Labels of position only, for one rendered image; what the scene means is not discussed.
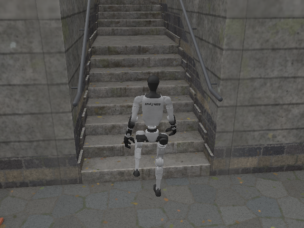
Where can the stairs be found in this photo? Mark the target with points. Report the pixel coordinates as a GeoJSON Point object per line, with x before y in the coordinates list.
{"type": "Point", "coordinates": [118, 74]}
{"type": "Point", "coordinates": [130, 18]}

